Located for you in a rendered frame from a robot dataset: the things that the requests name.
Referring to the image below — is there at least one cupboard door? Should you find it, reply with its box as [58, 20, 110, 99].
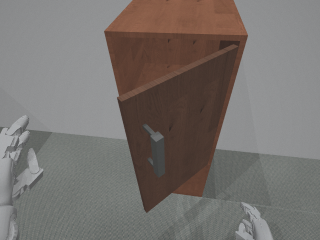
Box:
[117, 44, 239, 213]

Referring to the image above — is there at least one robot right hand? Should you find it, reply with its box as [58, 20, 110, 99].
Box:
[235, 202, 274, 240]

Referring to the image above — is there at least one handle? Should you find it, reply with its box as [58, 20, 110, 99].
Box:
[142, 123, 165, 178]

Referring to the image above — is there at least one robot left hand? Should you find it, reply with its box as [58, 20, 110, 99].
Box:
[0, 115, 44, 206]

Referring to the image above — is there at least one left robot forearm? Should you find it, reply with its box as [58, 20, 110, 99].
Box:
[0, 205, 20, 240]

